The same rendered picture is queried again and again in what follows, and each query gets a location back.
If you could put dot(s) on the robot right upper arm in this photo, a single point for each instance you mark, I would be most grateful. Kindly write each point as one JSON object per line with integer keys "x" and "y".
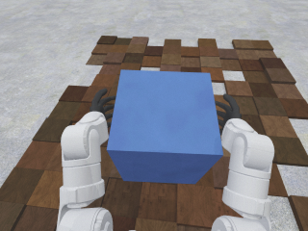
{"x": 229, "y": 223}

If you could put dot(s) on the robot left forearm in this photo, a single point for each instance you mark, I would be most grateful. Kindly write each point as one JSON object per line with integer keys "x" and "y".
{"x": 81, "y": 157}

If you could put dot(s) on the robot right forearm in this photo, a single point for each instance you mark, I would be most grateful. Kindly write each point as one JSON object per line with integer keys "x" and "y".
{"x": 251, "y": 156}

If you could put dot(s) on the carton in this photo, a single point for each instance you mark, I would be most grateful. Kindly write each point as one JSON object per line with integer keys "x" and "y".
{"x": 164, "y": 127}

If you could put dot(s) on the robot left upper arm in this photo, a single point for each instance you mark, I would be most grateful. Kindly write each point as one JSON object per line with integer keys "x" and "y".
{"x": 87, "y": 219}

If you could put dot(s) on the robot right hand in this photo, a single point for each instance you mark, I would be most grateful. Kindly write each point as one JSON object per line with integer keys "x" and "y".
{"x": 232, "y": 111}

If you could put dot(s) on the robot left hand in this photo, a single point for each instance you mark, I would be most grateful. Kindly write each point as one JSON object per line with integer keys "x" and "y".
{"x": 97, "y": 104}

